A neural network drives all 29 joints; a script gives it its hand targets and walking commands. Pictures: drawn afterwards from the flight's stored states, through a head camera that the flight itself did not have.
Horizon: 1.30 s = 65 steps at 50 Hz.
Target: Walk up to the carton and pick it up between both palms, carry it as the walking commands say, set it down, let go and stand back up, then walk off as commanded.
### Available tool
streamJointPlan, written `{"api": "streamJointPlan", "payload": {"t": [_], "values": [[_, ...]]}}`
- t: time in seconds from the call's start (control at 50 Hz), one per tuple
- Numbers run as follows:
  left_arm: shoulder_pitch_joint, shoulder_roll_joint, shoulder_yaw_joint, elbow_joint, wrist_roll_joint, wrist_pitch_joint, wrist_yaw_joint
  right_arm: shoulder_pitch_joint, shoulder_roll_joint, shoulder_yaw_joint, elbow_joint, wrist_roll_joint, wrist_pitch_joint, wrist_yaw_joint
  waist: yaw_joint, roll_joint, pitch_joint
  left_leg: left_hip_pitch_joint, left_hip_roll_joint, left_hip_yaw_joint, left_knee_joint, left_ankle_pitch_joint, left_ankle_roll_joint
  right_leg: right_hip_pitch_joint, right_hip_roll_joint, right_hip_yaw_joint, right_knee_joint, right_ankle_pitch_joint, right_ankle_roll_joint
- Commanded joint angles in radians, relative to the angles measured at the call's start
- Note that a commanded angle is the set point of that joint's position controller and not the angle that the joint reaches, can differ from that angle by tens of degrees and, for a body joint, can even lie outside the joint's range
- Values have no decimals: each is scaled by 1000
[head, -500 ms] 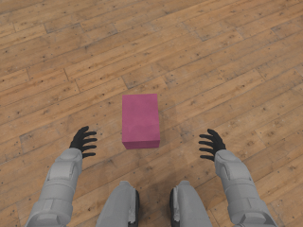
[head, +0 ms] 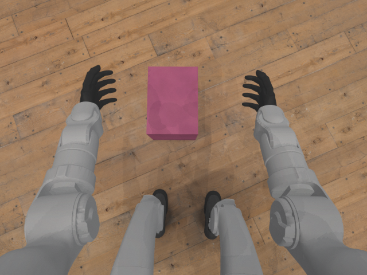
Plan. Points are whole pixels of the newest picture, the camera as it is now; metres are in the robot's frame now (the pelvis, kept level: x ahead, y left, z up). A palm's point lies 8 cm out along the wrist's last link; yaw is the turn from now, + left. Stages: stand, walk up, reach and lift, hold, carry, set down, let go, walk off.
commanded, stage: reach and lift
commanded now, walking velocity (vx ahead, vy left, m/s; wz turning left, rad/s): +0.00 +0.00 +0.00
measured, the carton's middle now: (173, 106) +0.56 +0.08 -0.58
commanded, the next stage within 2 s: none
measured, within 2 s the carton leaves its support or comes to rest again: neither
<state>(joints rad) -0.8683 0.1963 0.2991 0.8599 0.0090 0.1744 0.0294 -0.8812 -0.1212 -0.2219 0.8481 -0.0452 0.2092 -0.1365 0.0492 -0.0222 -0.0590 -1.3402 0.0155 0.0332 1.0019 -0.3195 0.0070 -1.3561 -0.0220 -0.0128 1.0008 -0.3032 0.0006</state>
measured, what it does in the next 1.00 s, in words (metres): lowers itself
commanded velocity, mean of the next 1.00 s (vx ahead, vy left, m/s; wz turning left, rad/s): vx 0.00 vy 0.00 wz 0.00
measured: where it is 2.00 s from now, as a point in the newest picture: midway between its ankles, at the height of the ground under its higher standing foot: (186, 222)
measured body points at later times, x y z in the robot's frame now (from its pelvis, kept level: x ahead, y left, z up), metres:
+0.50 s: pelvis +0.00 +0.00 -0.01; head +0.33 +0.02 +0.29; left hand +0.54 +0.23 -0.12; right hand +0.55 -0.13 -0.14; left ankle +0.06 +0.12 -0.64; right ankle +0.06 -0.13 -0.64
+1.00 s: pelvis -0.02 -0.01 -0.13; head +0.34 +0.01 +0.14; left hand +0.53 +0.22 -0.27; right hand +0.55 -0.13 -0.28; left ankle +0.06 +0.12 -0.64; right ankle +0.06 -0.13 -0.64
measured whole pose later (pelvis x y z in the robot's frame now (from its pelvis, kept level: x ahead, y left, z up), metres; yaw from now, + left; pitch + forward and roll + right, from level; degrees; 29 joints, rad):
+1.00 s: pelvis -0.02 -0.01 -0.13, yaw +3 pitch +51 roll +1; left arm -1.39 0.31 0.36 1.01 0.04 0.14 0.03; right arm -1.38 -0.21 -0.33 0.97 -0.06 0.16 -0.13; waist 0.03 -0.01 0.02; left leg -1.96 -0.02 -0.02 1.51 -0.44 -0.02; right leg -1.96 0.03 0.04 1.53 -0.47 0.02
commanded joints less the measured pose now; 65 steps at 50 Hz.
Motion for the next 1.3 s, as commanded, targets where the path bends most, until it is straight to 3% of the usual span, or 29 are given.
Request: {"api": "streamJointPlan", "payload": {"t": [0.0, 0.02, 0.06, 0.1, 0.18, 0.26, 0.3, 0.32, 0.34, 0.42, 0.44, 0.48, 0.56, 0.62, 0.68, 0.78, 0.84, 0.92, 1.0, 1.06, 1.1, 1.18, 1.28], "values": [[-322, 129, 16, -58, -1, -47, -14, -310, -74, -22, -79, 0, -43, -9, 25, -9, -809, 268, -81, 5, -75, 316, -11, 519, 101, 31, -34, 301, 33], [-358, 134, 25, -57, -3, -52, -17, -358, -73, -23, -79, 0, -45, -7, 35, -31, -797, 243, -80, 9, -74, 298, -9, 510, 101, 28, -36, 284, 34], [-412, 138, 34, -37, 3, -55, -22, -405, -82, -49, -58, -9, -46, -6, 32, -23, -803, 223, -78, 11, -77, 283, -10, 501, 102, 23, -38, 276, 34], [-462, 154, 59, -11, 19, -59, -23, -475, -88, -67, -37, -14, -48, -4, 48, -21, -828, 207, -79, 18, -74, 277, -12, 509, 98, 28, -38, 282, 35], [-559, 166, 99, -7, 50, -72, -25, -563, -103, -100, -18, -44, -56, 4, 53, -32, -892, 204, -86, 16, -64, 333, -13, 527, 103, 32, -20, 366, 39], [-595, 160, 122, -10, 79, -84, -24, -580, -110, -134, 8, -79, -66, 15, 37, -25, -969, 253, -93, 8, -54, 428, -16, 527, 114, 28, -9, 461, 41], [-609, 155, 137, -19, 91, -92, -25, -594, -116, -148, -10, -96, -78, 22, 30, -18, -999, 265, -96, 2, -43, 488, -17, 507, 120, 28, 3, 517, 43], [-611, 157, 143, -23, 98, -94, -24, -607, -120, -147, -27, -95, -81, 25, 43, -14, -1034, 307, -95, -2, -37, 523, -16, 494, 122, 31, 0, 529, 41], [-611, 143, 140, -43, 99, -92, -23, -596, -119, -148, -43, -99, -85, 30, 30, -23, -1063, 346, -94, -7, -36, 561, -18, 491, 125, 16, -1, 549, 43], [-602, 105, 120, -51, 118, -82, -18, -571, -141, -172, -58, -114, -97, 58, 6, 1, -1045, 521, -86, -29, -17, 638, -26, 266, 150, -34, -18, 444, 43], [-606, 98, 123, -35, 129, -80, -18, -574, -138, -172, -39, -110, -95, 65, 11, 13, -990, 517, -83, -29, -9, 624, -27, 197, 149, -30, -20, 407, 41], [-608, 88, 123, -12, 143, -75, -16, -588, -130, -185, -7, -110, -92, 73, 6, 12, -872, 407, -82, -20, -25, 455, -22, 140, 145, -35, -19, 284, 40], [-592, 84, 169, 37, 184, -64, -25, -591, -105, -224, 51, -141, -89, 80, 8, 21, -722, 267, -87, -20, 38, 399, -30, 12, 140, -21, 38, 218, 45], [-622, 108, 187, 20, 192, -65, -28, -617, -124, -236, 53, -145, -85, 80, 19, 40, -802, 244, -94, -11, 99, 392, -36, 12, 140, -21, 112, 221, 52], [-675, 137, 162, -15, 155, -72, -23, -643, -129, -219, 47, -140, -87, 70, -1, 15, -896, 230, -99, -8, 173, 419, -37, 16, 147, -33, 186, 259, 59], [-718, 197, 101, -74, 71, -77, -10, -722, -154, -124, -73, -55, -92, 28, 13, 8, -1145, 179, -113, 9, 309, 486, -36, 128, 147, -17, 327, 396, 65], [-747, 231, 66, -44, 37, -67, 2, -742, -171, -91, -63, -18, -83, 5, 5, -19, -1147, 86, -114, 13, 383, 408, -32, 104, 146, -25, 410, 348, 65], [-762, 219, 55, 65, 28, -53, 2, -745, -167, -93, 13, -9, -70, -3, -9, -27, -969, -120, -109, 21, 451, 244, -31, 7, 137, -21, 478, 219, 57], [-780, 221, 72, 156, 56, -46, -6, -758, -150, -108, 82, -19, -56, 6, 2, -28, -819, -277, -100, 29, 505, 118, -28, -72, 124, -11, 537, 116, 52], [-821, 253, 76, 133, 57, -55, 1, -793, -169, -103, 58, -15, -59, 7, 12, -45, -899, -293, -95, 32, 565, 122, -27, -39, 120, -12, 604, 142, 52], [-865, 286, 45, 99, 33, -64, 17, -828, -202, -76, 34, 16, -62, 0, 17, -21, -987, -249, -90, 41, 610, 144, -27, -24, 121, -16, 646, 161, 52], [-953, 326, -8, 72, -25, -66, 45, -909, -256, -21, -5, 78, -64, -27, 12, -33, -1066, -234, -86, 42, 687, 144, -20, -10, 121, -23, 720, 159, 52], [-968, 287, -57, 178, -68, -66, 47, -912, -240, 21, 120, 131, -63, -20, 15, 2, -941, -268, -74, 41, 770, 111, -22, -139, 114, -28, 789, 88, 40]]}}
